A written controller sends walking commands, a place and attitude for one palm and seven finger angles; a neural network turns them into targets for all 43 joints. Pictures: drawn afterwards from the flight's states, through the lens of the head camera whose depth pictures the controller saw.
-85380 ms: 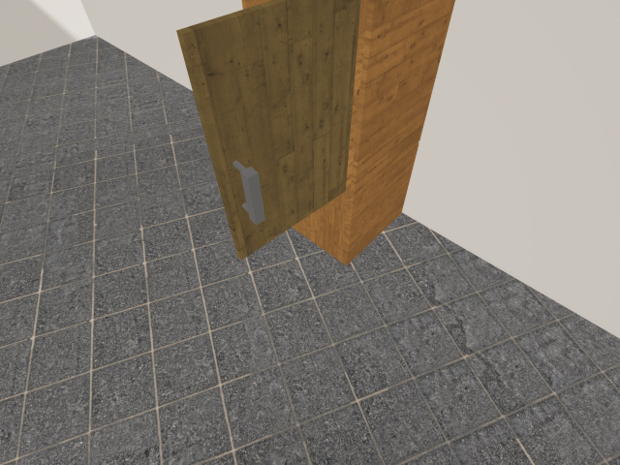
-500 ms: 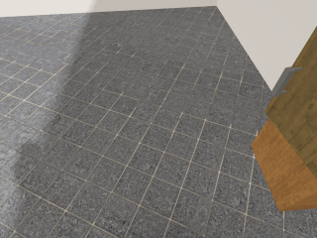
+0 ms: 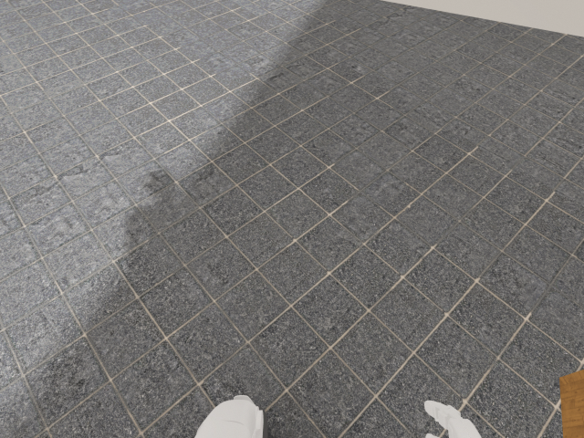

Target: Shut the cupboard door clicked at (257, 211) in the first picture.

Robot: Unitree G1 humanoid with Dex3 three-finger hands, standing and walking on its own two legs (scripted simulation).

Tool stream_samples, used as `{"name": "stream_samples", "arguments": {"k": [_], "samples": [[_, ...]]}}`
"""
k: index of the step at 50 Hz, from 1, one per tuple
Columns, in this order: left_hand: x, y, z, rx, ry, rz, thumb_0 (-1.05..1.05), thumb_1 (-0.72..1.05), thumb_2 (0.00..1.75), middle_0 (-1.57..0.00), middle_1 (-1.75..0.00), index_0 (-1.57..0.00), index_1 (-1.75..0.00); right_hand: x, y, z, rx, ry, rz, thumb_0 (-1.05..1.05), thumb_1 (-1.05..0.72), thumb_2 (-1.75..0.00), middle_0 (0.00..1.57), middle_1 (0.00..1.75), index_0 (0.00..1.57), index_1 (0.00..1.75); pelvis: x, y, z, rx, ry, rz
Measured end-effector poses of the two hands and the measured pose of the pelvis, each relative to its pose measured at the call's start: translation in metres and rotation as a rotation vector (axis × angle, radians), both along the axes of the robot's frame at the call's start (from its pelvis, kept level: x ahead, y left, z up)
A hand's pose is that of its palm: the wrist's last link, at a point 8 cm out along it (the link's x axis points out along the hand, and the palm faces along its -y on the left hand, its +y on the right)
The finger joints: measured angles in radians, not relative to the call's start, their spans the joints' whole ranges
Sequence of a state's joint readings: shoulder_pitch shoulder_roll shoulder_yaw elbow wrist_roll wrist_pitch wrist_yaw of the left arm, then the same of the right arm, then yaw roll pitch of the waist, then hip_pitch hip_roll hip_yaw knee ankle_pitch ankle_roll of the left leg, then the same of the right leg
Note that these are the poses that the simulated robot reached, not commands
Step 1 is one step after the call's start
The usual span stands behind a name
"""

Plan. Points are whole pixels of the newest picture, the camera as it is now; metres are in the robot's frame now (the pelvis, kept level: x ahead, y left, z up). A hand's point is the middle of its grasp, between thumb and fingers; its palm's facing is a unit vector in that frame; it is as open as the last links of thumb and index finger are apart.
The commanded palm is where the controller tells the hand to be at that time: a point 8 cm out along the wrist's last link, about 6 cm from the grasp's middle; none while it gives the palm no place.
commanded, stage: walk to a spot facing it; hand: left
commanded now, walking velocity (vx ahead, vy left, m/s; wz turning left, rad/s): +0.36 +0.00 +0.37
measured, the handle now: out of the picture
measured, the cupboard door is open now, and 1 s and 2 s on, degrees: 9 9 9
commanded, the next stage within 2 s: turn to face it in 0.54 s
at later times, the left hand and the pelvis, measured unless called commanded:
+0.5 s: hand (210, 336) +0.27 +0.17 -0.14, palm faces +0.15 -0.96 -0.25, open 7.4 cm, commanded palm none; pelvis +0.19 -0.03 +0.00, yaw +8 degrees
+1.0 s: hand (216, 362) +0.23 +0.16 -0.18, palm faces +0.27 -0.95 -0.15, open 7.4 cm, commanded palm none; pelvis +0.30 +0.01 +0.00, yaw +8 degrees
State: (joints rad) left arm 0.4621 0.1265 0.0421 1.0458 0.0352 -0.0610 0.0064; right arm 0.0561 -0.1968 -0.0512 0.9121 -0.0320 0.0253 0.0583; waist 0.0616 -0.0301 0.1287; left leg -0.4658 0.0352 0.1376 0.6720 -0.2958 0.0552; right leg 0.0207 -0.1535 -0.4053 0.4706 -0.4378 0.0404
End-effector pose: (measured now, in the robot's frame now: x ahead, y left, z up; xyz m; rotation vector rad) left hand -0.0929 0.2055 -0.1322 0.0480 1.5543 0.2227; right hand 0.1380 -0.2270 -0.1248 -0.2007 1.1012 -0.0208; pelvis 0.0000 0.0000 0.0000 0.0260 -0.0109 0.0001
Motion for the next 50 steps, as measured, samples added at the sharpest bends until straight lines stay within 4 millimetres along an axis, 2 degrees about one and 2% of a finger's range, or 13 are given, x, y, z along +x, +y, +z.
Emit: {"name": "stream_samples", "arguments": {"k": [3,5,9,13,18,22,26,28,32,36,42,46,50], "samples": [[0.01,0.017,-0.014,-0.006,0.047,0.015,0.0,0.9,0.9,-0.21,-0.3,-0.2,-0.3,0.045,0.013,-0.005,-0.015,-0.111,0.02,0.01,-0.91,-0.9,0.2,0.3,0.19,0.3,0.024,0.014,-0.017,-0.019,-0.005,0.011],[0.035,0.032,-0.018,0.017,0.026,0.007,0.01,0.9,0.9,-0.21,-0.3,-0.2,-0.3,0.055,0.017,-0.005,-0.023,-0.122,0.019,0.01,-0.91,-0.89,0.2,0.3,0.2,0.3,0.035,0.016,-0.017,-0.008,-0.016,0.015],[0.118,0.055,-0.01,0.076,-0.141,-0.016,0.01,0.9,0.9,-0.2,-0.3,-0.2,-0.3,0.048,0.018,-0.004,-0.034,-0.038,0.008,0.01,-0.91,-0.89,0.2,0.3,0.2,0.3,0.059,0.016,-0.006,-0.008,-0.014,0.042],[0.204,0.061,0.01,0.115,-0.317,-0.045,0.0,0.91,0.9,-0.2,-0.3,-0.19,-0.3,0.033,0.006,-0.006,-0.041,0.067,-0.037,0.0,-0.93,-0.89,0.2,0.3,0.2,0.3,0.087,0.011,0.004,-0.006,-0.005,0.068],[0.293,0.048,0.028,0.135,-0.446,-0.098,0.0,0.91,0.9,-0.2,-0.3,-0.19,-0.3,0.022,-0.018,-0.013,-0.033,0.196,-0.083,0.0,-0.93,-0.89,0.2,0.3,0.2,0.3,0.129,-0.006,0.006,0.007,0.001,0.083],[0.339,0.03,0.023,0.157,-0.505,-0.115,0.0,0.91,0.9,-0.2,-0.3,-0.19,-0.3,0.029,-0.038,-0.032,-0.021,0.286,-0.097,0.01,-0.92,-0.89,0.2,0.3,0.2,0.3,0.167,-0.025,-0.007,0.016,0.0,0.111],[0.342,0.01,0.022,0.141,-0.457,-0.051,0.0,0.9,0.9,-0.2,-0.3,-0.2,-0.3,0.066,-0.046,-0.027,-0.027,0.318,-0.061,0.01,-0.92,-0.89,0.2,0.3,0.2,0.3,0.197,-0.031,0.0,-0.002,-0.002,0.16],[0.336,0.0,0.021,0.124,-0.406,-0.009,0.0,0.9,0.9,-0.2,-0.3,-0.2,-0.3,0.093,-0.046,-0.02,-0.024,0.303,-0.041,0.01,-0.91,-0.89,0.2,0.3,0.19,0.3,0.212,-0.032,0.006,-0.006,0.006,0.187],[0.322,0.0,0.02,0.138,-0.322,0.089,-0.01,0.94,0.9,-0.21,-0.3,-0.2,-0.3,0.155,-0.036,-0.01,-0.023,0.265,0.033,0.01,-0.91,-0.9,0.2,0.3,0.19,0.3,0.238,-0.033,0.013,-0.006,0.019,0.247],[0.302,-0.004,0.014,0.118,-0.236,0.159,-0.01,0.94,0.9,-0.2,-0.3,-0.2,-0.3,0.224,-0.013,-0.007,-0.026,0.205,0.139,0.01,-0.91,-0.9,0.2,0.3,0.19,0.3,0.26,-0.026,0.013,-0.011,0.016,0.285],[0.274,-0.013,-0.012,0.021,-0.052,0.214,0.0,0.92,0.9,-0.2,-0.3,-0.2,-0.3,0.317,0.042,-0.007,-0.025,0.026,0.211,0.01,-0.91,-0.9,0.2,0.3,0.19,0.3,0.294,0.003,-0.003,-0.044,-0.006,0.23],[0.28,-0.011,-0.019,-0.026,0.021,0.196,0.0,0.91,0.9,-0.2,-0.3,-0.2,-0.3,0.341,0.063,-0.001,-0.017,-0.045,0.192,0.01,-0.91,-0.89,0.2,0.3,0.2,0.3,0.302,0.011,-0.005,-0.03,-0.012,0.176],[0.313,0.003,-0.015,-0.018,-0.029,0.157,0.0,0.91,0.9,-0.2,-0.3,-0.2,-0.3,0.339,0.061,0.0,-0.004,-0.046,0.144,0.01,-0.91,-0.89,0.2,0.3,0.2,0.3,0.305,0.012,-0.001,-0.039,-0.014,0.132]]}}
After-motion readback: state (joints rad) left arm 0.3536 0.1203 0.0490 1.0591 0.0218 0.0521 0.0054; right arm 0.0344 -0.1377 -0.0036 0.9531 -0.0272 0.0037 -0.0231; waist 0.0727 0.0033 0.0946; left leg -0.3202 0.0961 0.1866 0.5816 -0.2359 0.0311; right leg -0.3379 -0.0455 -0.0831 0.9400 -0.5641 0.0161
